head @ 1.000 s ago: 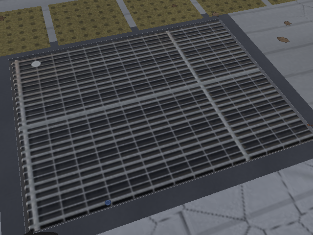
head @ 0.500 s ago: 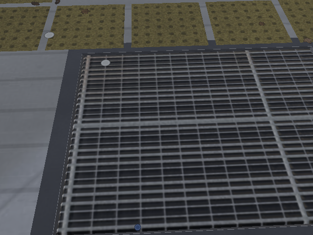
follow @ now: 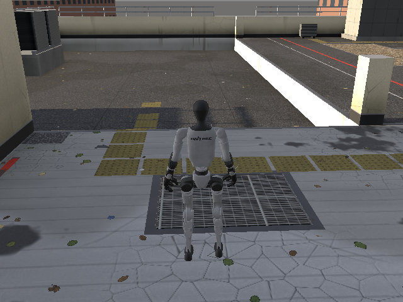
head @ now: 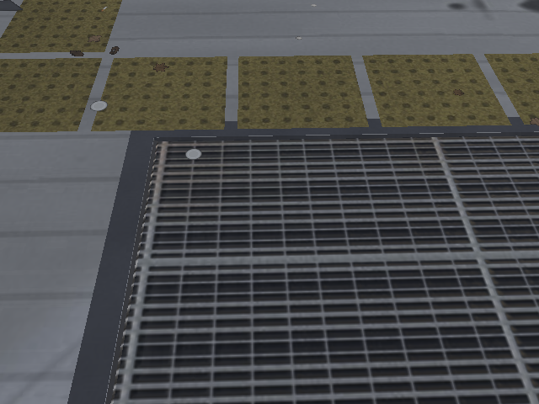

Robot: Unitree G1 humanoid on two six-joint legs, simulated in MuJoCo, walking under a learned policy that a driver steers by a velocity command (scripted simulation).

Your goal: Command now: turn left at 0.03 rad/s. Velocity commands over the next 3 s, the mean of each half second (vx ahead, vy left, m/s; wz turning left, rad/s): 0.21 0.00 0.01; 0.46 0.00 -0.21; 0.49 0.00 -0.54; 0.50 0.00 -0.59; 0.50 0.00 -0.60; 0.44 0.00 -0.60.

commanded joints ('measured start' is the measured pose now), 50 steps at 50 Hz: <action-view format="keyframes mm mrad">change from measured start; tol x32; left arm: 1 -13 112 22 -20 -3 -4 10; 50 223 68 53 -46 -43 -53 8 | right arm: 1 5 -113 -33 -38 2 -14 -3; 50 -92 -92 -51 59 3 -130 35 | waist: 1 -2 5 -55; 38 58 -76 117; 45 -132 287 -501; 50 -8 109 -40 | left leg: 1 -33 73 -71 -100 304 27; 5 -30 69 -64 -109 319 25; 10 -35 223 -332 -323 -456 165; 16 19 253 -270 -305 -99 166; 23 -656 86 -66 659 -73 32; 40 -367 54 10 -29 323 6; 43 230 78 -15 15 258 92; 45 664 467 -744 -204 -84 281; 50 27 287 -164 -359 116 140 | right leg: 1 82 -29 36 -36 190 -18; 14 -364 -44 43 272 -293 -123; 18 213 62 -64 14 49 -91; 21 432 -362 731 -318 -345 -348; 37 229 -185 141 -366 283 -221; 42 277 -174 138 -57 700 -163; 45 -380 82 145 784 -351 -64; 50 -320 -113 126 723 -77 -84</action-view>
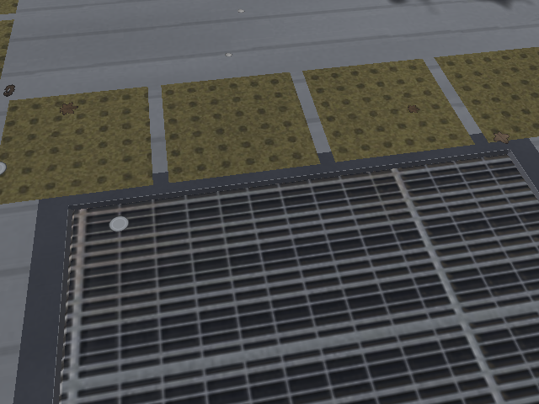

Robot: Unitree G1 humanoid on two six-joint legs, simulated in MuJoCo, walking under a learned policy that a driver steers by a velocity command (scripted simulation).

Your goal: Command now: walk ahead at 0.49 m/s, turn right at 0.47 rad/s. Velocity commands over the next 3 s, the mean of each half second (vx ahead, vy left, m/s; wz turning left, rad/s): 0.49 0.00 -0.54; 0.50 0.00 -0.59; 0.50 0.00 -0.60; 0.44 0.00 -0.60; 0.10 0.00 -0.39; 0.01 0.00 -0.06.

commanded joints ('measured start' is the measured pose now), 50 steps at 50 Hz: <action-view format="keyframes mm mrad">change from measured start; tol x32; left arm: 1 48 29 22 -67 1 17 3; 15 -330 46 13 -291 17 25 -70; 20 125 306 128 -209 2 47 -33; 50 -52 139 48 -344 16 23 2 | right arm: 1 6 -74 -22 -11 -9 -22 1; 50 75 -122 -28 -69 -15 -7 -9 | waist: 1 -4 143 -54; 15 -84 61 50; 21 34 -232 -405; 50 -60 140 -68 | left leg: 1 128 268 -235 -320 -18 141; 14 351 302 85 -305 203 123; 18 395 285 155 66 759 69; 19 269 241 176 313 705 29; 21 -375 -40 -53 927 -458 -61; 22 -489 13 -178 964 -400 -33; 41 -143 23 -171 21 133 -42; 45 695 406 -746 -74 -151 231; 50 256 280 -422 -226 -90 134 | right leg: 1 -159 -107 47 15 75 -4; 15 -288 -56 -97 -526 289 -27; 19 270 110 -172 -613 225 -136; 21 772 -295 780 -853 -7 -413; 31 195 -90 211 -976 443 -238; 42 276 -101 338 -773 322 -136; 46 -385 93 139 105 -215 17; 50 -310 -45 92 38 37 18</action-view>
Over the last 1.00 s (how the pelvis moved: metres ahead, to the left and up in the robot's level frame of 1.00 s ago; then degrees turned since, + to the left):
0.36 -0.01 0.00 -9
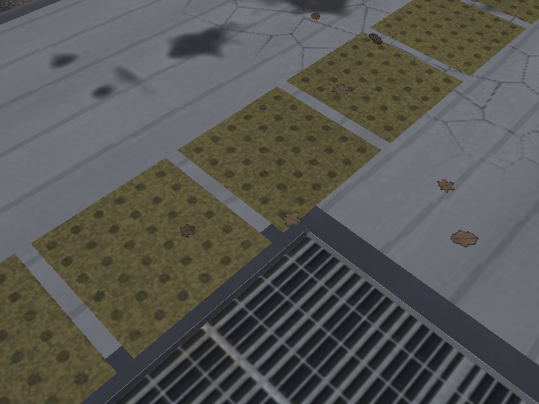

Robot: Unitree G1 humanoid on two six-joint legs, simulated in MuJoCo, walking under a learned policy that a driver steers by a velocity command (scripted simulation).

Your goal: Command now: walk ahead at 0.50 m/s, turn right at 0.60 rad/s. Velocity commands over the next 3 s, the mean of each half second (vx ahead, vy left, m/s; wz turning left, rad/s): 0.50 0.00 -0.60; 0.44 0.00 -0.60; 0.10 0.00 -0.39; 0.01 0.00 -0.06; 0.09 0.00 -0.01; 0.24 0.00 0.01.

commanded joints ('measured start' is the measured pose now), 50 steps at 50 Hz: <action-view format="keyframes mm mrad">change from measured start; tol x32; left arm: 1 -36 98 32 -106 -2 -8 -7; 50 -16 155 48 -155 9 41 17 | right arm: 1 53 -93 -22 -23 -7 -4 -9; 50 6 -115 -17 -125 -15 40 -15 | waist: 1 -37 158 -24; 16 -92 103 62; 22 50 -218 -397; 50 -12 150 -89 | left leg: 1 255 279 -306 -280 -30 135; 14 371 287 87 -316 304 121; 19 430 289 175 71 910 72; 20 282 254 192 308 803 36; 22 -361 -18 -30 908 -446 -35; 23 -471 45 -135 932 -363 -21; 41 -87 40 -123 24 136 -54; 45 655 449 -609 -36 382 239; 50 249 321 -268 -119 490 170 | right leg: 1 -275 -130 35 8 92 1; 19 39 27 -222 -594 236 -115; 22 819 -370 736 -827 106 -431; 30 184 -176 219 -959 500 -284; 41 218 -163 304 -806 253 -172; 44 130 -24 213 -392 290 -63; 46 -316 49 103 117 -255 47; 50 -247 -70 21 80 -73 81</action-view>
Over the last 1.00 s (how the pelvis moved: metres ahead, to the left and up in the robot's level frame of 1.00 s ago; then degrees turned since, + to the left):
0.57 -0.13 0.00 -35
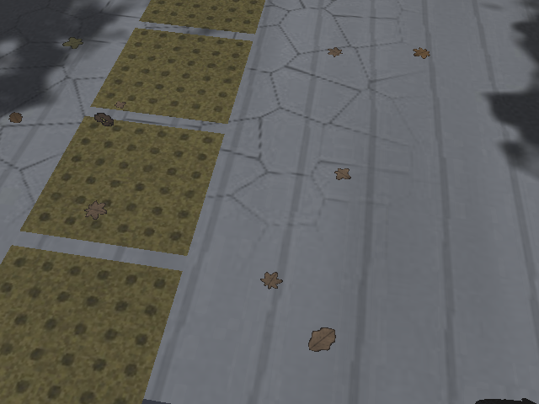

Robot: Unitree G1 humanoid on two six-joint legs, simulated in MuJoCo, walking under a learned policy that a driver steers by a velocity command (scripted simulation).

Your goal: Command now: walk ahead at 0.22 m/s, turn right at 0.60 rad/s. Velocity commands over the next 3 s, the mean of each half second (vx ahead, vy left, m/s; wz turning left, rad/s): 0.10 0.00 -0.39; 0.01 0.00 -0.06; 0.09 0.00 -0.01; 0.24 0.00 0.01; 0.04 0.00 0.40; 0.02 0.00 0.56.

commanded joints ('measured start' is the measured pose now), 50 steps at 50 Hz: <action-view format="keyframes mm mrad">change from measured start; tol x16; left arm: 1 17 101 39 -88 -3 19 6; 18 -99 208 50 -165 40 32 -8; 50 -168 35 5 223 26 -2 7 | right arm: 1 32 -119 -32 -31 -4 9 -11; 50 69 -98 18 210 10 62 -29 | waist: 1 -17 164 -98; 16 -21 128 -111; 18 -61 -221 -226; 31 -78 -88 -148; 34 15 178 -73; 50 -43 26 -45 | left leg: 1 237 268 -206 -193 487 177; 16 250 264 9 -87 280 117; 19 -101 67 3 405 -517 -90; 24 -23 78 -45 404 -341 -117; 33 272 155 -117 -125 171 -3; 36 38 121 -115 -202 -220 15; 50 172 70 -63 -158 -2 4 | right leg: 1 -172 -104 -19 0 55 21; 15 103 -66 -135 -706 331 -52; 18 555 -384 251 -786 1123 -241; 29 241 -261 79 -838 724 -263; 33 132 -116 4 -792 237 -100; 50 278 -95 -43 -796 482 -42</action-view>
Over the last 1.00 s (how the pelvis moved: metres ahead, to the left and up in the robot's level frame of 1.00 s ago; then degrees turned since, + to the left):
0.54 -0.11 0.00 -36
